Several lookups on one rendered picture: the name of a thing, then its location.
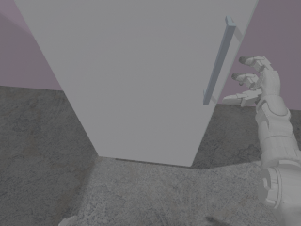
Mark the left robot hand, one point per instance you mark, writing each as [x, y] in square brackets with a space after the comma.
[68, 221]

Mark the robot right forearm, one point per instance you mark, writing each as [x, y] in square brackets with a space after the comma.
[278, 144]

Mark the handle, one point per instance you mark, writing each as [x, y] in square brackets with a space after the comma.
[224, 47]

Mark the robot right upper arm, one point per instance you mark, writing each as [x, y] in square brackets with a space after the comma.
[280, 190]

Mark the right robot hand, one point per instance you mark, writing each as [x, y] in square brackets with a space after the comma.
[267, 84]

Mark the fridge door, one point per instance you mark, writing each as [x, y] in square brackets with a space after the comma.
[135, 71]

